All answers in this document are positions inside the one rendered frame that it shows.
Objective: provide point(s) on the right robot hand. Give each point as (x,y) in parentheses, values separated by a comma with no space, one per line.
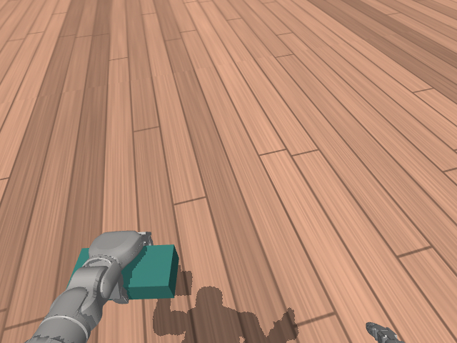
(382,334)

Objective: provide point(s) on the left robot hand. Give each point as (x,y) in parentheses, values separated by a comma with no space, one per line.
(123,247)

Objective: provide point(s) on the left robot arm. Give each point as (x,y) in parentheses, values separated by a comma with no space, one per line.
(76,311)

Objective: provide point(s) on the carton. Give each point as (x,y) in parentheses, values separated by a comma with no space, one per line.
(151,275)

